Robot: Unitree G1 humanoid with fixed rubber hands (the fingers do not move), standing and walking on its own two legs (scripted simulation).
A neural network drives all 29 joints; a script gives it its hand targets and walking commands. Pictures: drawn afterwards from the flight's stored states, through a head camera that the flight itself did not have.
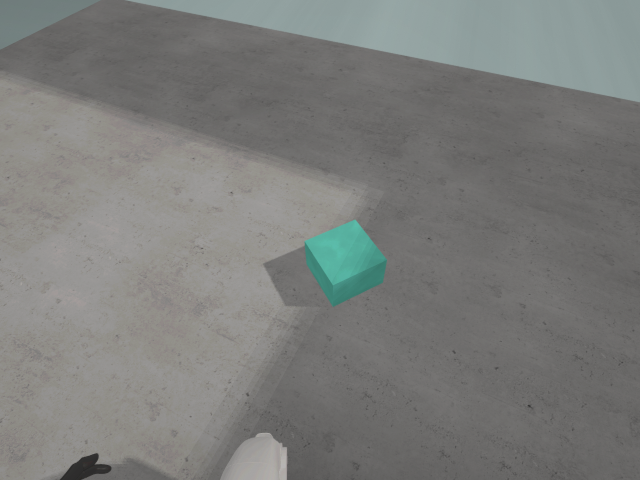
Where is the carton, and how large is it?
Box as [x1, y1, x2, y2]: [304, 220, 386, 306]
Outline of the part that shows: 355,220 304,241 307,265 333,306 382,282 386,259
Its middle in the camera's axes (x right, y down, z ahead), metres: +0.10 +0.09 +1.42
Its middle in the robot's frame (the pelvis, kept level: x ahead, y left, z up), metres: +0.89 -0.01 -0.70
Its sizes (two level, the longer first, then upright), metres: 0.213 0.212 0.147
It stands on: the floor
